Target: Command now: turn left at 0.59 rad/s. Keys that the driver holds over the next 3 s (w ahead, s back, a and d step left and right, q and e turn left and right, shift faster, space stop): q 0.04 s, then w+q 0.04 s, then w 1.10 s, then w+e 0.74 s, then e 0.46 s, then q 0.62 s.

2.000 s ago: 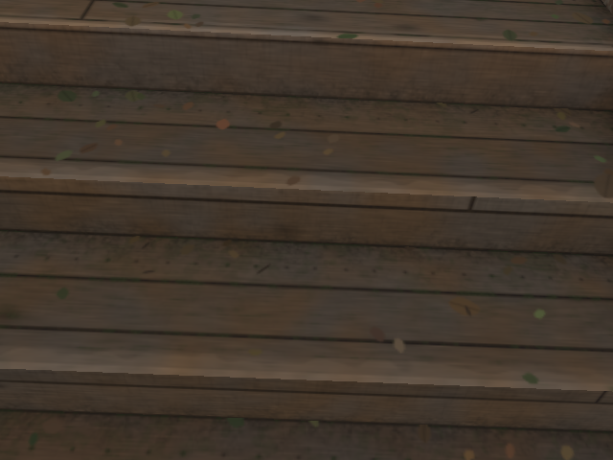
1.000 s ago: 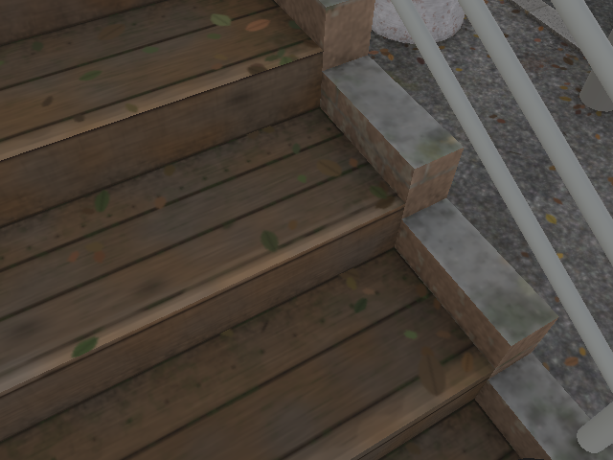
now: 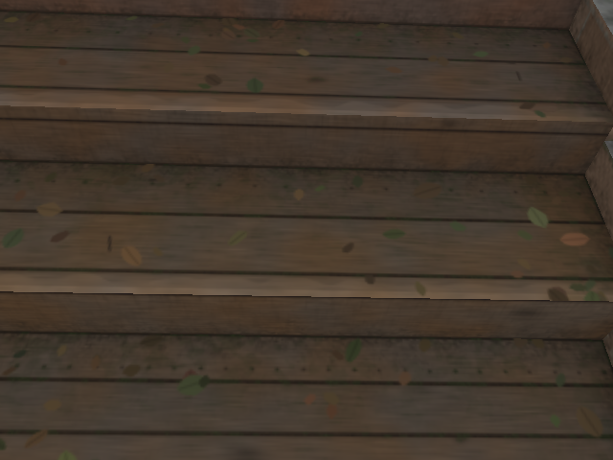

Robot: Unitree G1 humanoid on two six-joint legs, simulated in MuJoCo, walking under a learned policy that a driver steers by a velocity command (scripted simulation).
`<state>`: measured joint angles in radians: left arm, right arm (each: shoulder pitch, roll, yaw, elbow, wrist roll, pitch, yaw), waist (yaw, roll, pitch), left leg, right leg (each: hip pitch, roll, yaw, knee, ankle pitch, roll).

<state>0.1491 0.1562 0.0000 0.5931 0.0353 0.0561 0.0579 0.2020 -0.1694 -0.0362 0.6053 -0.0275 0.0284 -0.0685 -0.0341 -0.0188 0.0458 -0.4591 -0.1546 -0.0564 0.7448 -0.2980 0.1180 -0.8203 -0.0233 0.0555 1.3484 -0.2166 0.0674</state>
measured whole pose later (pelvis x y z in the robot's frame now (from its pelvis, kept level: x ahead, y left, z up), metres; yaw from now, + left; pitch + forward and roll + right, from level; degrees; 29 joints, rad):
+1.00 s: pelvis +0.46 +0.03 +0.16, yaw +7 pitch +2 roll +1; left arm 0.13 0.11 0.02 0.63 0.02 -0.07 0.01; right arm 0.41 -0.19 -0.05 1.00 -0.04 -0.11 0.02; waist 0.02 -0.02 -0.07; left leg -0.33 -0.05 0.16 0.62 -0.34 0.10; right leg -1.07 0.02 0.10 2.01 -0.18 -0.13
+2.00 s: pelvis +1.08 +0.06 +0.45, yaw -17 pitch +2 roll +4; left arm 0.09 0.20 0.08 0.60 0.03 -0.05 0.00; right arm 0.32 -0.20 -0.08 0.93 -0.04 -0.11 -0.02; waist 0.03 -0.07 -0.05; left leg -0.39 0.04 0.25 0.76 -0.39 0.03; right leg -0.97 0.04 0.09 1.92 -0.16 -0.13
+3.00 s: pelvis +1.37 -0.11 +0.63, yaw -17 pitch +1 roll +0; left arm 0.29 0.18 0.04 0.67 0.04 -0.04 0.09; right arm 0.27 -0.18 -0.07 0.73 -0.02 0.04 -0.04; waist 0.03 0.00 -0.04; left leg -0.40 0.05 0.04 0.86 -0.46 -0.01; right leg -0.28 -0.05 -0.26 0.54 -0.27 -0.07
